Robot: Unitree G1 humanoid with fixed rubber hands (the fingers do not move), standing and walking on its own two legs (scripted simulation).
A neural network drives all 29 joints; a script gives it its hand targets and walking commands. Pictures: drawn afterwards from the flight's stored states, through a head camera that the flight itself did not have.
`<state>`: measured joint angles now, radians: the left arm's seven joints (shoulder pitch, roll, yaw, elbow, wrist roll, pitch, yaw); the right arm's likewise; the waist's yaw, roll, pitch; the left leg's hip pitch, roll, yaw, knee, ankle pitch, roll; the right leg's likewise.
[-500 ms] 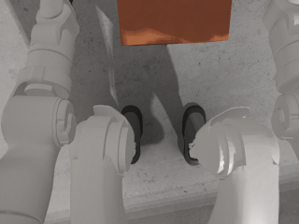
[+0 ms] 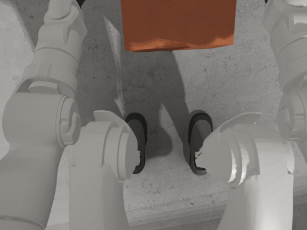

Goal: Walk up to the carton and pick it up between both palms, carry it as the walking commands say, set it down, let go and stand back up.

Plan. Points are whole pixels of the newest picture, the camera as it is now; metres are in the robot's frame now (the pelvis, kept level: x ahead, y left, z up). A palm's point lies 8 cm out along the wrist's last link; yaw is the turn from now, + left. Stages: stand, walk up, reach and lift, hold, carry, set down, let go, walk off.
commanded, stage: reach and lift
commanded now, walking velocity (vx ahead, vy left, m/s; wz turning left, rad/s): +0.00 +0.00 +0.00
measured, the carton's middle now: out of the picture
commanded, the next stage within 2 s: none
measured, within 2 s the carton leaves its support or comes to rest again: leaves its support in 1.30 s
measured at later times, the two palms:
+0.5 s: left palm out of the picture +0.54 +0.15 -0.18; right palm out of the picture +0.54 -0.17 -0.18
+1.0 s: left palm out of the picture +0.54 +0.15 -0.17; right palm out of the picture +0.55 -0.17 -0.18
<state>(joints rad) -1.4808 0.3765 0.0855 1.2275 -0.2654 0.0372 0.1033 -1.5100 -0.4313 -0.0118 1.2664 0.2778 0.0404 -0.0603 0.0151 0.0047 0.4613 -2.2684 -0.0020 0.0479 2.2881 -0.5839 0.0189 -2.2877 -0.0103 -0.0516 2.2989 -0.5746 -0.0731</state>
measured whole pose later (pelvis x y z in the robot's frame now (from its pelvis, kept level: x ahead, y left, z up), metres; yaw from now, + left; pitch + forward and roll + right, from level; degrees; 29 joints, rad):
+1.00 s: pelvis +0.00 +0.00 +0.00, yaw -1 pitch +32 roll +2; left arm -1.53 0.28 0.13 1.23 -0.14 0.10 0.07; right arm -1.53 -0.37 0.00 1.27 0.22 0.08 -0.07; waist 0.03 -0.01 0.46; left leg -2.24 -0.02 0.03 2.31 -0.62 0.00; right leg -2.27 0.01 -0.06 2.31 -0.59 -0.07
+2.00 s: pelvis -0.01 +0.01 +0.04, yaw -2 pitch +27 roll +2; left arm -1.42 0.16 0.26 0.79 -0.05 0.26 0.28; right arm -1.47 -0.30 -0.08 0.93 0.11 0.27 -0.29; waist 0.04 0.01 0.52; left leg -2.06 -0.09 0.00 2.17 -0.60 -0.04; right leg -2.10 0.10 0.01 2.17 -0.55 0.00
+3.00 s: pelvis -0.04 +0.01 +0.13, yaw -2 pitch +22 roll +1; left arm -1.30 0.07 0.34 0.57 0.07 0.41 0.29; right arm -1.36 -0.20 -0.23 0.69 -0.04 0.43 -0.24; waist 0.03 0.01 0.52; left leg -1.75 -0.11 -0.02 1.88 -0.51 -0.04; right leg -1.78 0.12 0.04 1.87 -0.47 0.02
